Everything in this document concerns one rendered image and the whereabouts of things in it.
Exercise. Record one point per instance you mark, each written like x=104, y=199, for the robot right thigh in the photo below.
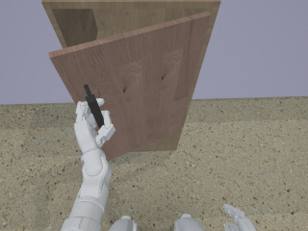
x=187, y=224

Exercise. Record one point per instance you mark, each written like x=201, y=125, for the right robot shin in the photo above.
x=186, y=216

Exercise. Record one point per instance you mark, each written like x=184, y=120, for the handle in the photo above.
x=94, y=107

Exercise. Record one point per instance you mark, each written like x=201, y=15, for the right robot hand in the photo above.
x=244, y=224

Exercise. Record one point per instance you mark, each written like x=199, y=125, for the cupboard door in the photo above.
x=145, y=77

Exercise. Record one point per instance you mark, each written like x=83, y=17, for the robot left forearm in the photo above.
x=90, y=202

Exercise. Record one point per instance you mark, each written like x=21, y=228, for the left robot hand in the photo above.
x=85, y=124

